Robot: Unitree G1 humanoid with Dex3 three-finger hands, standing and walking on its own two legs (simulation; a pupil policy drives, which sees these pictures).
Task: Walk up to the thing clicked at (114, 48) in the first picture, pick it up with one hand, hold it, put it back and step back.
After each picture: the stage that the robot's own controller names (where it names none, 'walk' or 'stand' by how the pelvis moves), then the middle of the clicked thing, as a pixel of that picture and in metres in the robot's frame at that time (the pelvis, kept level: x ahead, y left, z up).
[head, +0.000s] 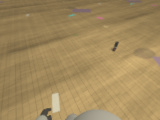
stand; (115, 46) +1.63 -0.54 -0.65
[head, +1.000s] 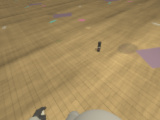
walk; (99, 46) +1.56 -0.05 -0.62
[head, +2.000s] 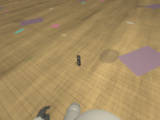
walk; (78, 60) +1.04 +0.29 -0.65
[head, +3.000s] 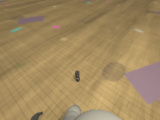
walk; (77, 76) +0.68 +0.22 -0.64
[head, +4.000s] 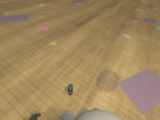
walk; (70, 90) +0.47 +0.18 -0.64
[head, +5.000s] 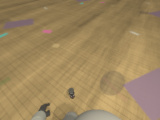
stand; (71, 93) +0.41 +0.22 -0.63
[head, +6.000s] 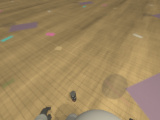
stand; (73, 96) +0.39 +0.21 -0.66
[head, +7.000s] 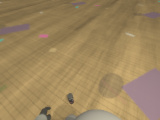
stand; (70, 98) +0.36 +0.23 -0.65
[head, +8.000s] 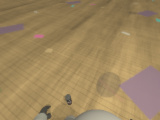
stand; (68, 100) +0.34 +0.24 -0.65
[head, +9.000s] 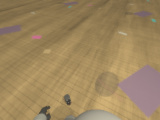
stand; (68, 100) +0.35 +0.25 -0.65
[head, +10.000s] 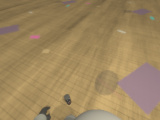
stand; (68, 99) +0.34 +0.25 -0.65
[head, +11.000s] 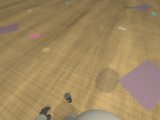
stand; (68, 98) +0.34 +0.26 -0.65
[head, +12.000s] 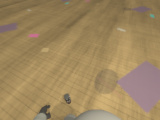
stand; (67, 99) +0.33 +0.25 -0.65
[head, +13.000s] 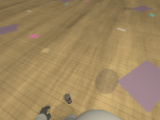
stand; (68, 99) +0.34 +0.25 -0.65
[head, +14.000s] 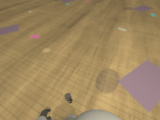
stand; (69, 98) +0.34 +0.25 -0.65
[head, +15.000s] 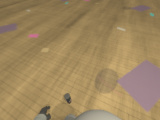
stand; (68, 98) +0.33 +0.25 -0.65
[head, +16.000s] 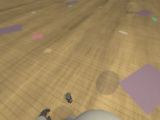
stand; (69, 98) +0.37 +0.24 -0.66
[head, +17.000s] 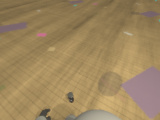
stand; (71, 97) +0.37 +0.21 -0.66
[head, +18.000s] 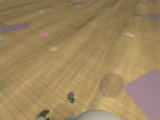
stand; (71, 98) +0.38 +0.20 -0.66
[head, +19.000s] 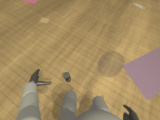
go down; (67, 77) +0.42 +0.21 -0.52
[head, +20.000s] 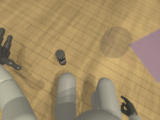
go down; (61, 58) +0.45 +0.26 -0.27
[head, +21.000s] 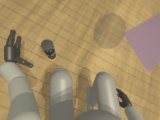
close in; (50, 51) +0.44 +0.29 -0.21
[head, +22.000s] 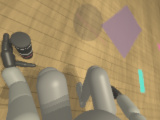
close; (24, 48) +0.42 +0.32 -0.15
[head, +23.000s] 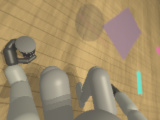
lift; (27, 50) +0.40 +0.32 -0.15
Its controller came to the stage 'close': yes
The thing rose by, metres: 0.00
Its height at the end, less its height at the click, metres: +0.00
